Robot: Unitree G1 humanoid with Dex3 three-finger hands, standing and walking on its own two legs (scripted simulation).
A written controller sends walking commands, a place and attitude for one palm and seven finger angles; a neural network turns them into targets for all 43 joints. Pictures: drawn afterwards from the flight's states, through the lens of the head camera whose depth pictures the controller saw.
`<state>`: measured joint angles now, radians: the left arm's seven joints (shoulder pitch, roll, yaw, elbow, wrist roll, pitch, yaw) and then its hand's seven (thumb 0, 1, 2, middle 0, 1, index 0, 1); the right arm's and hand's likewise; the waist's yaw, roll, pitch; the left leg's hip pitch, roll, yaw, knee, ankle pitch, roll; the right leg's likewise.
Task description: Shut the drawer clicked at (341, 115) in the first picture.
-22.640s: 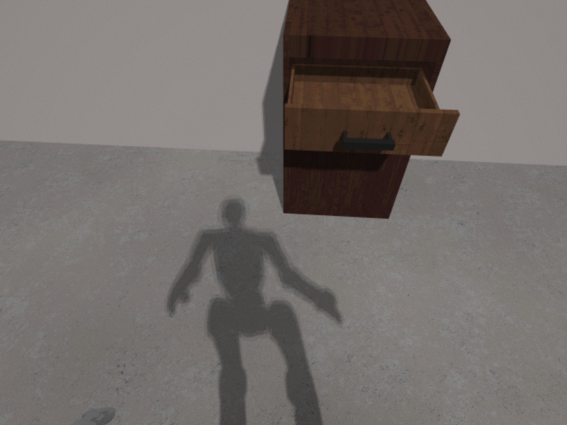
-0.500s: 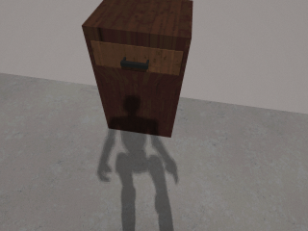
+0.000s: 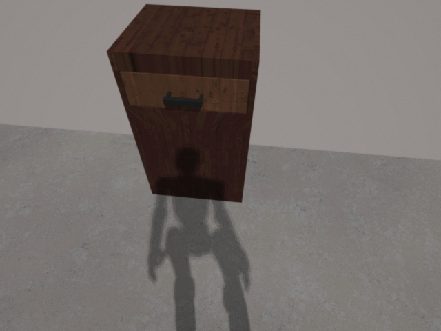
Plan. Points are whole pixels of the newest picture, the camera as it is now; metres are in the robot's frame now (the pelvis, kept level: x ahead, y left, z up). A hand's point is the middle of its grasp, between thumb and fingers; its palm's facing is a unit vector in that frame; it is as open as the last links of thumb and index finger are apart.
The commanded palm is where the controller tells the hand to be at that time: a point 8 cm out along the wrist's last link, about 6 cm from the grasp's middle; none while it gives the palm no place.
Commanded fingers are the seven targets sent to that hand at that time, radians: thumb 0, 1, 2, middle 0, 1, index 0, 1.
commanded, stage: let the arm hang, fingers relaxed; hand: left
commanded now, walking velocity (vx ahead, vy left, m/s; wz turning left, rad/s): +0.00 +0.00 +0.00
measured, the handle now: (183, 98) +0.86 +0.18 -0.09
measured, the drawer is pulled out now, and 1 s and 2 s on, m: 0.00 0.00 0.00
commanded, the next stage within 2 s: look to check the result in 0.10 s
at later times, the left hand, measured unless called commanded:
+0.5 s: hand out of the picture -0.01 +0.14 -0.18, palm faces +0.04 -0.98 -0.18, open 7.4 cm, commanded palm none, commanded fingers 0.00 0.90 0.90 -0.20 -0.30 -0.20 -0.30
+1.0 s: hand out of the picture +0.01 +0.14 -0.18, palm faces +0.04 -0.98 -0.18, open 7.4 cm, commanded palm none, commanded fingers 0.00 0.90 0.90 -0.20 -0.30 -0.20 -0.30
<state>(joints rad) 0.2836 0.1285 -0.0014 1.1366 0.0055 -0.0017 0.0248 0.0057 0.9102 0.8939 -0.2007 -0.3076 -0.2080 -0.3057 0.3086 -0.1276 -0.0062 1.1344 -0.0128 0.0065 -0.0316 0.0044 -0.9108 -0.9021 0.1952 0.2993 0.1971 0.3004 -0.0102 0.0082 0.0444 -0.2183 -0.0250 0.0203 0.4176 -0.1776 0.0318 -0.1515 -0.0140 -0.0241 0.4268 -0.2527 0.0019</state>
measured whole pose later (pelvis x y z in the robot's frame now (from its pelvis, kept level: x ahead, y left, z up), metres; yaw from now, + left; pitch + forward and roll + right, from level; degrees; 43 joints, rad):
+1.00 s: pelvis +0.02 -0.02 +0.00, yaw +0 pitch -1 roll +0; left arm 0.29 0.12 0.01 1.14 0.00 -0.01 0.04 0.01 0.91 0.89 -0.20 -0.30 -0.20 -0.30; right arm 0.28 -0.12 -0.01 1.15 -0.01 0.00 -0.04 0.00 -0.91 -0.90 0.19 0.30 0.20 0.30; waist -0.01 0.01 0.05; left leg -0.19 0.01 0.01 0.42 -0.22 0.00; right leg -0.11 0.02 -0.03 0.41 -0.28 -0.03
